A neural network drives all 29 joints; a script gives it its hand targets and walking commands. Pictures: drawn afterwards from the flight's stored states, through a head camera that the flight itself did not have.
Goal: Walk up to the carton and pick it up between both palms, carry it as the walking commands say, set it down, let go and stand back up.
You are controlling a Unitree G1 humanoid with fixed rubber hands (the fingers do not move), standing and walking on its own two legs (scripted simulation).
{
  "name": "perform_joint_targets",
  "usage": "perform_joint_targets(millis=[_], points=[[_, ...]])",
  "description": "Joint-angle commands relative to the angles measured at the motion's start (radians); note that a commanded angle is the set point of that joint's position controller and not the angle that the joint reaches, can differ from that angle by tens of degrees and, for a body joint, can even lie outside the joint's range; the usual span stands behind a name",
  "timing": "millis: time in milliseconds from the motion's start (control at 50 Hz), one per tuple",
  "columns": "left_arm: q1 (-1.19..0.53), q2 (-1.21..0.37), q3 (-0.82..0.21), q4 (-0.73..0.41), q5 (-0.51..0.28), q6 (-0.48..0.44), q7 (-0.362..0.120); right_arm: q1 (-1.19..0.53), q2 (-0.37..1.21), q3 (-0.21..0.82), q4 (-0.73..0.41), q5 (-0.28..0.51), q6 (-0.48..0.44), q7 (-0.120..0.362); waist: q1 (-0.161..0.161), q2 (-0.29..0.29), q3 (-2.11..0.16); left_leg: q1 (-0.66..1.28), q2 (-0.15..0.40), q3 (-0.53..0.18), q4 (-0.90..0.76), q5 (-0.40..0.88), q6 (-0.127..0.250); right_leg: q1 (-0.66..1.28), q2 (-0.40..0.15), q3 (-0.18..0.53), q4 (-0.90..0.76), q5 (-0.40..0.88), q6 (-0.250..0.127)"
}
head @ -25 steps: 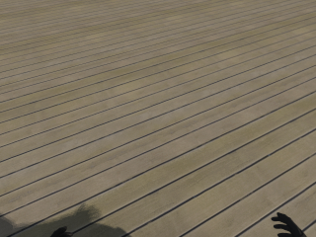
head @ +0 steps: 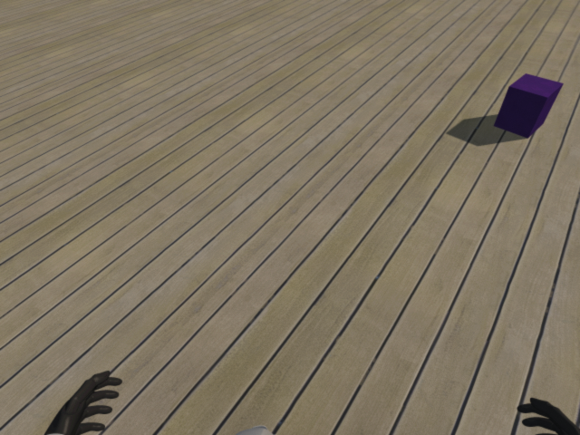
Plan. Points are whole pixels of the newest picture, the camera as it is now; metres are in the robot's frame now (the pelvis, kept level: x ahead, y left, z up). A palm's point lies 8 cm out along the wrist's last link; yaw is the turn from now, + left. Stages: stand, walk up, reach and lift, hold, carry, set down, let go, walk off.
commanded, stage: walk up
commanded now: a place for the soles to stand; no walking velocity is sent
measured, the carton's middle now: (526, 105) +1.94 -1.27 -0.62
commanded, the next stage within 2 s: none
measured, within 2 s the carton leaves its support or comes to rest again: neither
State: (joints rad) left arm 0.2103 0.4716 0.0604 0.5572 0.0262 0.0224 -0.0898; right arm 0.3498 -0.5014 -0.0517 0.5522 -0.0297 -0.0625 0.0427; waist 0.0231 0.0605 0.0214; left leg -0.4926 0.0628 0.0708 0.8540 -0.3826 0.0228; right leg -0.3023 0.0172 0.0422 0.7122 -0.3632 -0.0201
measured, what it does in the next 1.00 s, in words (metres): walks ahead, turning right: left foot, then right foot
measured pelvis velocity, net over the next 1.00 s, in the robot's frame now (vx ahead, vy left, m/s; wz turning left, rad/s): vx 0.49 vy -0.20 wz -0.69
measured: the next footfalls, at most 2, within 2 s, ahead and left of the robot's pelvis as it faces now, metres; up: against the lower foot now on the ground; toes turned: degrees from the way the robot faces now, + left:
left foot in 0.04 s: +0.18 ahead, +0.11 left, +0.00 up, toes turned +3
right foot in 0.48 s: +0.32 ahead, -0.26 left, +0.00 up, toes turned -32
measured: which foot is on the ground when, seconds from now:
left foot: up 0.00-0.02, down 0.04-0.50, up 0.52-0.78, down 0.80-1.00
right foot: down 0.00-0.04, up 0.06-0.46, down 0.48-0.80, up 0.82-1.00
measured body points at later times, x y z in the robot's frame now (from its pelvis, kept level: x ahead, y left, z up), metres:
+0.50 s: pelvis +0.23 -0.09 -0.01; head +0.25 -0.10 +0.44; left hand +0.59 +0.05 -0.03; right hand +0.09 -0.43 -0.06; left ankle +0.15 +0.11 -0.70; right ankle +0.29 -0.24 -0.72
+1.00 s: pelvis +0.49 -0.20 -0.01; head +0.51 -0.20 +0.44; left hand +0.81 -0.05 -0.07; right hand +0.39 -0.54 -0.05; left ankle +0.59 -0.11 -0.71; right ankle +0.46 -0.33 -0.67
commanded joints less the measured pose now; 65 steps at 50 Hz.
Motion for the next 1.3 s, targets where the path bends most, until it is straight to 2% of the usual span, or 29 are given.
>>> perform_joint_targets(millis=[0, 20, 40, 60, 100, 180, 280, 400, 440, 460, 480, 500, 520, 540, 640, 720, 780, 800, 820, 840, 920, 980, 1100, 1120, 1140, 1160, 1180, 1220, 1280], points=[[-0.233, 0.226, 0.079, -0.114, 0.003, -0.011, 0.007, 0.218, -0.149, -0.086, -0.025, 0.001, -0.01, -0.014, -0.163, -0.197, 0.023, 0.509, -0.023, 0.009, -0.12, 0.142, 0.017, -0.51, -0.146, 0.224, -0.244, -0.495, -0.137], [-0.245, 0.169, 0.066, -0.124, 0.01, -0.005, 0.01, 0.356, -0.165, -0.102, 0.016, -0.003, -0.013, -0.031, -0.237, -0.021, -0.005, 0.688, -0.031, -0.015, -0.207, 0.024, 0.016, -0.643, -0.03, 0.165, 0.018, -0.538, -0.097], [-0.255, 0.075, 0.04, -0.158, 0.006, -0.013, 0.02, 0.451, -0.25, -0.126, 0.024, -0.02, -0.022, -0.059, -0.291, 0.256, -0.032, 0.674, 0.226, -0.409, -0.48, -0.45, 0.052, -0.705, 0.109, 0.084, 0.453, -0.357, -0.059], [-0.213, 0.083, 0.034, -0.212, 0.003, -0.015, 0.015, 0.239, -0.345, -0.13, -0.103, -0.021, -0.026, -0.08, -0.172, 0.164, 0.032, 0.512, 0.488, -0.924, -0.785, -0.861, 0.093, -0.791, 0.021, 0.194, 0.708, -0.146, -0.025], [-0.112, 0.223, 0.065, -0.18, 0.007, -0.006, -0.007, 0.057, -0.271, -0.114, -0.146, -0.011, -0.057, -0.085, -0.047, -0.081, 0.08, 0.329, 0.488, -0.739, -0.736, -0.746, 0.124, -0.634, -0.123, 0.144, 0.671, 0.035, 0.001], [-0.104, 0.195, 0.072, -0.137, -0.027, 0.005, -0.052, 0.013, -0.243, -0.112, -0.114, -0.04, -0.09, -0.067, -0.05, 0.086, 0.162, 0.193, 0.329, -0.256, -0.764, -0.491, 0.109, -0.466, -0.177, 0.069, 0.458, 0.081, 0.038], [-0.181, 0.134, 0.064, -0.151, -0.029, -0.015, -0.061, 0.107, -0.235, -0.118, -0.11, -0.025, -0.082, -0.049, -0.094, 0.059, 0.141, 0.365, 0.32, 0.098, -0.75, -0.087, 0.087, -0.384, -0.167, -0.02, 0.161, 0.205, 0.013], [-0.209, 0.098, 0.066, -0.131, 0.002, -0.021, -0.052, 0.131, -0.251, -0.124, -0.092, -0.005, -0.028, -0.054, -0.093, 0.055, 0.138, 0.449, 0.329, 0.28, -0.613, 0.084, 0.111, -0.243, -0.063, -0.173, -0.05, 0.148, -0.049], [-0.073, 0.123, 0.083, -0.089, 0.01, -0.03, -0.024, 0.111, -0.241, -0.115, -0.09, 0.014, -0.012, -0.045, -0.012, 0.024, 0.024, 0.444, 0.3, 0.358, -0.292, 0.315, 0.113, -0.026, 0.036, -0.214, -0.118, 0.131, -0.086], [0.111, 0.184, 0.112, -0.029, 0.008, -0.037, 0.001, 0.114, -0.197, -0.094, -0.105, 0.022, -0.006, -0.034, 0.076, -0.059, -0.128, 0.281, 0.251, 0.361, 0.049, 0.412, 0.09, 0.286, 0.083, -0.16, -0.096, 0.063, -0.13], [0.224, 0.297, 0.144, -0.025, -0.002, -0.038, 0.035, 0.074, -0.126, -0.068, -0.176, 0.046, -0.018, -0.015, 0.155, -0.279, -0.274, -0.095, 0.145, 0.306, 0.452, 0.148, 0.022, 0.579, -0.152, 0.339, -0.181, -0.247, -0.25], [0.221, 0.371, 0.15, -0.058, -0.018, -0.037, 0.065, 0.013, -0.173, -0.075, -0.253, 0.066, -0.034, -0.001, 0.148, -0.252, -0.319, -0.276, 0.022, 0.055, 0.577, -0.165, -0.01, 0.618, -0.342, 0.757, -0.391, -0.299, -0.326], [0.202, 0.344, 0.145, -0.064, -0.028, -0.034, 0.082, -0.072, -0.238, -0.092, -0.276, 0.067, -0.038, 0.003, 0.147, -0.097, -0.264, -0.361, 0.09, -0.074, 0.607, -0.115, 0.003, 0.596, -0.37, 0.706, -0.403, -0.279, -0.341], [0.183, 0.321, 0.128, -0.063, -0.022, -0.042, 0.092, -0.062, -0.22, -0.08, -0.261, 0.068, -0.041, 0.007, 0.118, -0.082, -0.208, -0.373, 0.11, -0.085, 0.567, -0.071, -0.007, 0.543, -0.357, 0.611, -0.381, -0.194, -0.34], [0.071, 0.229, 0.067, -0.049, 0.001, -0.089, 0.074, 0.036, -0.155, -0.049, -0.154, 0.009, -0.009, 0.007, 0.013, -0.158, -0.031, -0.145, 0.13, -0.109, 0.164, -0.107, -0.014, 0.121, -0.287, 0.327, -0.354, 0.085, -0.291], [0.011, 0.227, 0.07, -0.067, -0.001, -0.094, 0.054, 0.011, -0.13, -0.058, -0.162, 0.018, -0.013, 0.018, -0.018, -0.19, 0.016, 0.087, 0.081, -0.064, -0.074, 0.156, 0.005, -0.135, -0.225, 0.229, -0.333, -0.162, -0.209], [-0.027, 0.163, 0.057, -0.081, -0.004, -0.083, 0.041, 0.166, -0.165, -0.1, -0.113, 0.002, -0.01, 0.007, -0.123, -0.035, -0.018, 0.543, 0.0, -0.011, -0.137, 0.097, 0.033, -0.468, -0.097, 0.109, -0.059, -0.34, -0.123], [-0.017, 0.108, 0.043, -0.102, -0.014, -0.086, 0.043, 0.29, -0.235, -0.13, -0.096, -0.003, -0.015, -0.014, -0.202, 0.203, -0.099, 0.676, 0.172, -0.314, -0.326, -0.284, 0.084, -0.576, 0.014, -0.004, 0.341, -0.246, -0.068], [0.016, 0.122, 0.045, -0.136, -0.032, -0.091, 0.053, 0.306, -0.277, -0.138, -0.128, -0.008, -0.021, -0.036, -0.217, 0.246, -0.165, 0.674, 0.428, -0.834, -0.607, -0.598, 0.222, -0.631, 0.087, 0.041, 0.628, -0.21, -0.035], [-0.017, 0.198, 0.062, -0.167, -0.023, -0.08, 0.058, 0.2, -0.27, -0.124, -0.16, -0.008, -0.02, -0.052, -0.184, 0.062, -0.113, 0.611, 0.478, -0.867, -0.647, -0.659, 0.273, -0.654, 0.012, 0.124, 0.746, -0.13, -0.021], [0.039, 0.204, 0.055, -0.125, -0.022, -0.073, 0.036, 0.062, -0.205, -0.094, -0.147, -0.013, -0.037, -0.057, -0.076, 0.064, 0.086, 0.332, 0.359, -0.415, -0.595, -0.293, 0.226, -0.517, -0.128, 0.081, 0.479, -0.053, 0.011], [0.006, 0.166, 0.052, -0.153, -0.021, -0.072, 0.016, 0.037, -0.22, -0.098, -0.154, -0.018, -0.048, -0.043, -0.067, 0.121, 0.085, 0.268, 0.336, -0.203, -0.547, 0.008, 0.213, -0.367, -0.132, 0.011, 0.265, -0.026, -0.002], [0.084, 0.204, 0.08, -0.121, -0.017, -0.052, 0.016, 0.001, -0.202, -0.083, -0.149, 0.01, -0.017, -0.008, 0.033, 0.001, 0.057, 0.022, 0.237, 0.053, -0.323, -0.093, 0.109, 0.182, 0.016, -0.137, 0.005, 0.109, -0.031], [0.199, 0.248, 0.097, -0.088, -0.016, -0.055, 0.033, 0.003, -0.164, -0.069, -0.151, 0.013, -0.014, -0.002, 0.103, -0.126, -0.021, -0.061, 0.171, 0.127, 0.011, 0.034, 0.07, 0.35, 0.016, -0.051, -0.042, -0.011, -0.062], [0.293, 0.358, 0.12, -0.097, -0.019, -0.058, 0.062, -0.018, -0.112, -0.057, -0.2, 0.034, -0.014, 0.01, 0.164, -0.371, -0.139, -0.26, 0.027, 0.137, 0.471, -0.114, -0.002, 0.443, -0.303, 0.582, -0.316, -0.448, -0.192], [0.28, 0.379, 0.119, -0.128, -0.029, -0.061, 0.087, -0.079, -0.214, -0.081, -0.255, 0.041, -0.005, 0.004, 0.161, -0.182, -0.144, -0.339, 0.011, -0.11, 0.532, -0.175, -0.002, 0.417, -0.438, 0.858, -0.481, -0.567, -0.272], [0.239, 0.365, 0.108, -0.125, -0.026, -0.068, 0.103, -0.109, -0.246, -0.092, -0.256, 0.044, 0.003, 0.001, 0.133, -0.108, -0.076, -0.392, 0.032, -0.181, 0.572, -0.124, -0.003, 0.396, -0.454, 0.788, -0.464, -0.467, -0.297], [0.167, 0.297, 0.084, -0.106, -0.015, -0.08, 0.115, -0.013, -0.2, -0.078, -0.191, 0.033, 0.002, 0.003, 0.062, -0.123, -0.005, -0.364, 0.087, -0.165, 0.459, -0.079, -0.012, 0.295, -0.397, 0.528, -0.394, -0.227, -0.29], [0.117, 0.269, 0.065, -0.084, -0.006, -0.101, 0.098, 0.018, -0.162, -0.063, -0.138, 0.012, 0.014, 0.011, 0.022, -0.159, 0.022, -0.214, 0.11, -0.153, 0.253, -0.063, -0.023, 0.138, -0.363, 0.35, -0.393, -0.049, -0.288]])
